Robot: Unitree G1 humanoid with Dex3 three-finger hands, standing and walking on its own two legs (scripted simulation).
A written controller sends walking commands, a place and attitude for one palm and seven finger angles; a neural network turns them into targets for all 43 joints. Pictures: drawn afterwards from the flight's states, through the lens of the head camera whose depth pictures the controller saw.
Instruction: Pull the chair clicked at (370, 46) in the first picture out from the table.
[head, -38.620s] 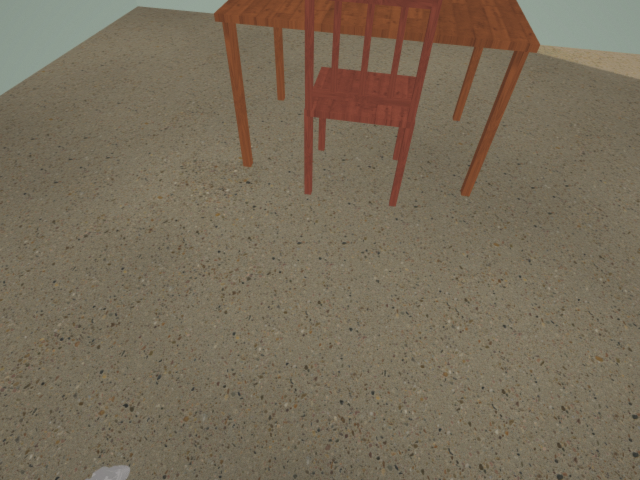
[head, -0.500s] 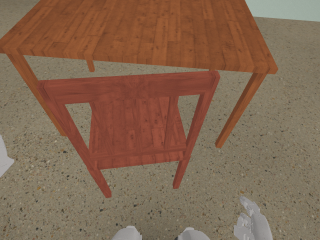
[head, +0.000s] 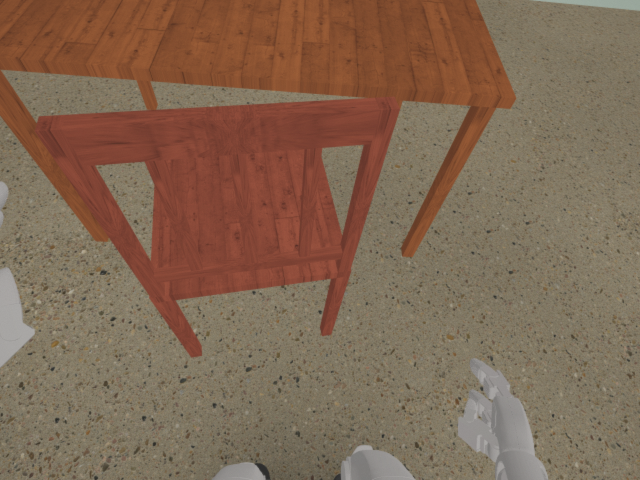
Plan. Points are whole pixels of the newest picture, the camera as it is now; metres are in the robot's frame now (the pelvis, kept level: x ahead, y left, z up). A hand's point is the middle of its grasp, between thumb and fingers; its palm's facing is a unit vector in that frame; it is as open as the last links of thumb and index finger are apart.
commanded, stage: step back with the hand held close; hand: left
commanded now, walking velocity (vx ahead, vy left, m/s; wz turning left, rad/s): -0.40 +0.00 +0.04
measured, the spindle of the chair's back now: (245, 215) +0.51 +0.15 -0.08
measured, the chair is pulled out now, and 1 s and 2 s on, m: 0.21 0.21 0.21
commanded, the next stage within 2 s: stop stepping back and stand still in 0.04 s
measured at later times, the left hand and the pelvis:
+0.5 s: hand out of the picture +0.08 +0.23 +0.16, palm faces +0.43 -0.77 -0.47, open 7.4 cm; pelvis -0.10 -0.03 -0.01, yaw +2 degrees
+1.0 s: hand out of the picture +0.05 +0.27 +0.18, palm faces +0.45 -0.75 -0.48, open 7.4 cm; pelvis -0.14 +0.00 +0.00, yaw +3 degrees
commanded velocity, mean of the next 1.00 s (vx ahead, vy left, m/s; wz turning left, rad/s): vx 0.11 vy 0.01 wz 0.00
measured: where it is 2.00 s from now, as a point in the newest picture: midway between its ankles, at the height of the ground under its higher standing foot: outside the picture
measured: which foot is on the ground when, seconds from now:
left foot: down 0.00-0.16, up 0.18-0.38, down 0.40-1.00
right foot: up 0.00-0.12, down 0.14-0.42, up 0.44-0.60, down 0.62-0.82, up 0.84-1.00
